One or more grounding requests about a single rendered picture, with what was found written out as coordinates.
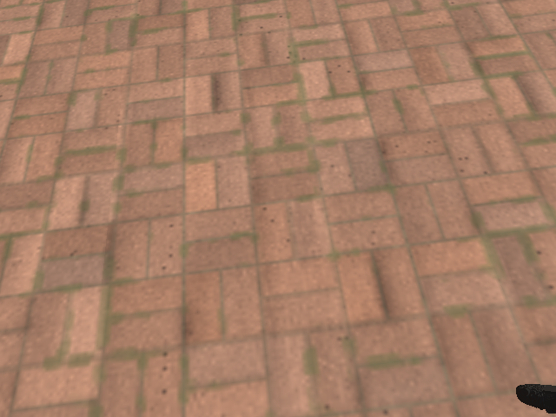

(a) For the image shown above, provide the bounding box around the right robot hand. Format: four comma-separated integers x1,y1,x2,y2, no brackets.
516,384,556,414

